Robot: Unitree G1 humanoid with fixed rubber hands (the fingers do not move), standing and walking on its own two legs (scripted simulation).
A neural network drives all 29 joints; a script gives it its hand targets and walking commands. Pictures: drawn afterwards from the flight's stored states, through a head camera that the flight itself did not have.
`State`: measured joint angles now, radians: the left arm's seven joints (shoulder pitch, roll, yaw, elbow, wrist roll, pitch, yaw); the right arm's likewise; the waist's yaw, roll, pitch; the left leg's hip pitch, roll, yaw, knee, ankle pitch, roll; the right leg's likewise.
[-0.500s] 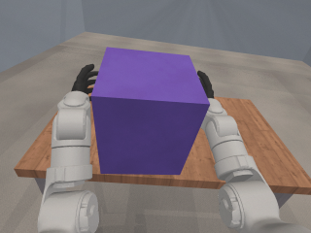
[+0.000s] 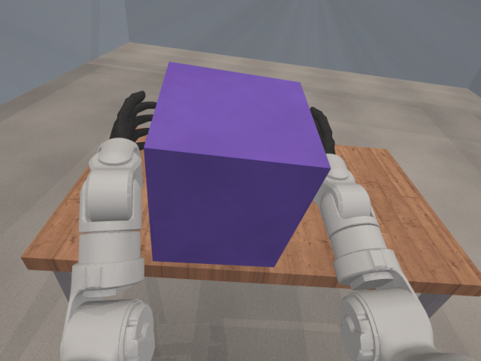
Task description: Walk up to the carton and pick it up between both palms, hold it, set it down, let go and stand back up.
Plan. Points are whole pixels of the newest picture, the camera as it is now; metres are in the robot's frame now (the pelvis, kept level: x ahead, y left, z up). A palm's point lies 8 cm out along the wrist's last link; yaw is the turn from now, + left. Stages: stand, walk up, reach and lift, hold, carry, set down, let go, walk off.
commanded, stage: hold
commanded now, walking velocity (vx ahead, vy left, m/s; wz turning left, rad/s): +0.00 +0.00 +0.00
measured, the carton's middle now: (225, 172) +0.37 +0.02 +0.19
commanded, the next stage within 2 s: none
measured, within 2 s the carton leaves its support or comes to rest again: neither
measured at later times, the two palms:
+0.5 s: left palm (128, 149) +0.37 +0.16 +0.23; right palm (319, 157) +0.38 -0.14 +0.22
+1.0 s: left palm (125, 143) +0.35 +0.16 +0.25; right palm (322, 155) +0.37 -0.14 +0.23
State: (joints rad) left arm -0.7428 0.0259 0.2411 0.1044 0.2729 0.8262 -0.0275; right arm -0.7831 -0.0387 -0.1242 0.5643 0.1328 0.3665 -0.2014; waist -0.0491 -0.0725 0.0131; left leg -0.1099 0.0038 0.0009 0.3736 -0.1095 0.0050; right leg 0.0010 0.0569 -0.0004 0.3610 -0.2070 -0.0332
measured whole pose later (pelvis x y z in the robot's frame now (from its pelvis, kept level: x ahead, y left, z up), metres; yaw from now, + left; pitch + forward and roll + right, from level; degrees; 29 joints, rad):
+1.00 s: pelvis +0.00 +0.00 +0.00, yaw +0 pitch -9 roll -1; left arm -0.73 0.01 0.25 0.05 0.29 0.83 -0.04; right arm -0.77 -0.04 -0.11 0.54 0.14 0.35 -0.21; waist -0.05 -0.07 0.02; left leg -0.10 0.00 0.00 0.37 -0.11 0.01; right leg 0.01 0.06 0.00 0.36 -0.21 -0.03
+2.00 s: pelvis +0.00 +0.00 +0.00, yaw +0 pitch -10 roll -1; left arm -0.71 0.00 0.25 0.04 0.31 0.83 -0.05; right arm -0.77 -0.05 -0.10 0.55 0.15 0.35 -0.22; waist -0.05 -0.07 0.02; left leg -0.09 0.00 0.00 0.37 -0.11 0.01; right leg 0.02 0.06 0.00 0.36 -0.21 -0.03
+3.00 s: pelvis +0.00 +0.00 +0.00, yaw +0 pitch -10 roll -1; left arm -0.71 -0.01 0.26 0.05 0.32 0.84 -0.06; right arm -0.78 -0.05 -0.09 0.57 0.17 0.36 -0.23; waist -0.06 -0.07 0.01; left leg -0.09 0.00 0.00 0.37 -0.11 0.01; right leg 0.02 0.06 0.00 0.36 -0.21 -0.03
